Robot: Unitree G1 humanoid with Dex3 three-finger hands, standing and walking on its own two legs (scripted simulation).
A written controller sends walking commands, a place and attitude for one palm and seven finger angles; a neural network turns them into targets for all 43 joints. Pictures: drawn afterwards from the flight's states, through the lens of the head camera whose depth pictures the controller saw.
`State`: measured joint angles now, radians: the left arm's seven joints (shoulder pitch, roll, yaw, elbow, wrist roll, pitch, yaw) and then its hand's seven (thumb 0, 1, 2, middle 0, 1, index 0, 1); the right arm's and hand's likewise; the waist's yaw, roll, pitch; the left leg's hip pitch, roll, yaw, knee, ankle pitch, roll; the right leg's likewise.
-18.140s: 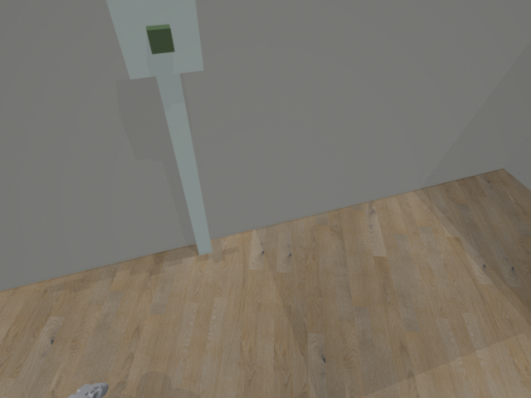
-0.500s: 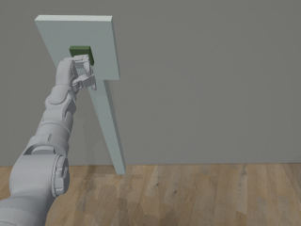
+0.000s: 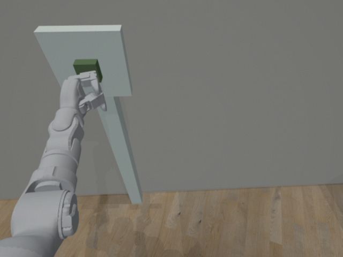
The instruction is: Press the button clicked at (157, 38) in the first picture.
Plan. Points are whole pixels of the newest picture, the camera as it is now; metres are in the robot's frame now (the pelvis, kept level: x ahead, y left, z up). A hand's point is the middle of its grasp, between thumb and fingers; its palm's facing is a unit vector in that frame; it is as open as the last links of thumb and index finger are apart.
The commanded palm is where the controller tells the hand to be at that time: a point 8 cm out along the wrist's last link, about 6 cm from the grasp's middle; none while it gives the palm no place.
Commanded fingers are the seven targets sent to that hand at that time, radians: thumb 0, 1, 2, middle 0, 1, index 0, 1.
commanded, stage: pull the fist back off the button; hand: left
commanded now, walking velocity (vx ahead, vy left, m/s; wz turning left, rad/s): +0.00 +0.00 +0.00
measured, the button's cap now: (89, 70) +0.50 +0.20 +0.19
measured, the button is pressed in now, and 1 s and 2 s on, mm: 2 0 0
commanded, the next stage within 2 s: draw the hand back to the body in 0.62 s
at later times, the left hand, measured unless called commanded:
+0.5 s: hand (93, 116) +0.38 +0.17 +0.16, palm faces +0.04 -1.00 +0.01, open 3.1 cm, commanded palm +0.34 +0.22 +0.16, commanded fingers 0.00 0.90 0.90 -1.30 -1.50 -1.30 -1.50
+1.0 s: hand (84, 133) +0.33 +0.17 +0.16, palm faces +0.06 -1.00 -0.01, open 3.1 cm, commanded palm +0.29 +0.23 +0.17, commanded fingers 0.00 0.90 0.90 -1.30 -1.50 -1.30 -1.50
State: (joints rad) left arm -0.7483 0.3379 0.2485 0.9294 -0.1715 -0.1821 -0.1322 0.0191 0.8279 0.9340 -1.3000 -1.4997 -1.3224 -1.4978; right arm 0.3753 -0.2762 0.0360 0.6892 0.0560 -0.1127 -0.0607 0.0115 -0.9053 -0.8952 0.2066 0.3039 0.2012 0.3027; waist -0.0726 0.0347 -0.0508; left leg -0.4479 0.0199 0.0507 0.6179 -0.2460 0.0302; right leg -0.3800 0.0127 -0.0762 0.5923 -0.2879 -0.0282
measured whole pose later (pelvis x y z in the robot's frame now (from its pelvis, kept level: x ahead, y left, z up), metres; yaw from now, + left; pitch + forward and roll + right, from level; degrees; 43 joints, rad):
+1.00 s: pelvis +0.03 -0.02 +0.01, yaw +0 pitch -3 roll +0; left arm -0.08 0.27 0.24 0.04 -0.27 0.19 -0.16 0.02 0.90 0.90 -1.30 -1.50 -1.30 -1.50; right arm 0.23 -0.25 0.06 0.60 0.06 -0.02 -0.09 0.01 -0.90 -0.90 0.21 0.30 0.20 0.30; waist 0.01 0.05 -0.06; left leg -0.21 0.02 0.05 0.49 -0.24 0.00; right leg -0.15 0.02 -0.08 0.49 -0.30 -0.05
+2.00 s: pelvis +0.04 +0.00 +0.02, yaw +0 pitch -5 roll -1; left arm 0.55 0.32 0.27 -0.49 -0.06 -0.09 0.11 0.02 0.89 0.90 -1.31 -1.50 -1.31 -1.50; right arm 0.19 -0.23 0.03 0.60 -0.01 -0.06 -0.07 0.01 -0.90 -0.90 0.21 0.30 0.20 0.30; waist 0.07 0.06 0.00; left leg -0.10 0.00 0.05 0.43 -0.24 0.03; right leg -0.02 0.01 -0.07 0.37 -0.27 -0.02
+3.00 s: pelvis -0.06 +0.03 +0.00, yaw +1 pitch -1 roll -3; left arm 0.61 0.36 0.34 -0.57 -0.02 -0.19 0.15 0.02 0.89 0.90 -1.31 -1.50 -1.31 -1.50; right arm 0.23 -0.22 0.01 0.52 0.00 -0.02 -0.08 0.01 -0.90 -0.90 0.21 0.30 0.20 0.30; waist 0.00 0.03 0.00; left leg -0.45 -0.01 0.03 0.64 -0.29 0.05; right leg -0.35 0.00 -0.07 0.55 -0.23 -0.01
